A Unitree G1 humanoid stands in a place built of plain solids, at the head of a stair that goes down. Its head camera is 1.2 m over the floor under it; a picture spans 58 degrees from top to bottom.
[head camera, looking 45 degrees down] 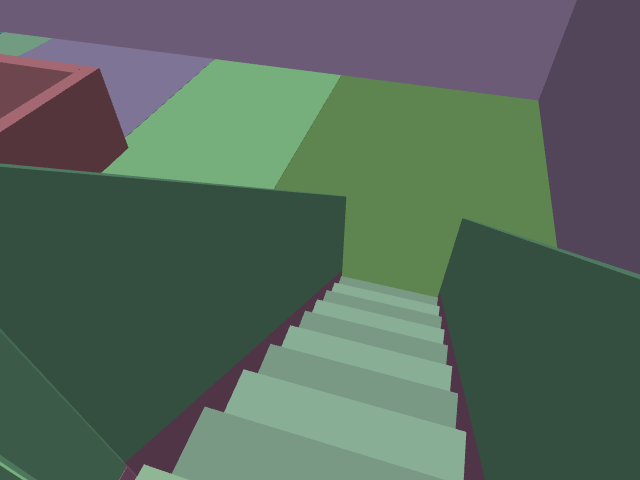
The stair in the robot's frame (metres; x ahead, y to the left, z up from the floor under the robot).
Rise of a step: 0.21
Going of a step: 0.26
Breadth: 0.88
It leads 16 degrees to the right of straight ahead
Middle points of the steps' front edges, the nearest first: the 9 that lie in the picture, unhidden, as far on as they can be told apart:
0.50 -0.04 -0.20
0.75 -0.11 -0.41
0.99 -0.18 -0.62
1.24 -0.26 -0.82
1.48 -0.33 -1.03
1.73 -0.40 -1.24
1.97 -0.47 -1.44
2.22 -0.55 -1.65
2.46 -0.62 -1.86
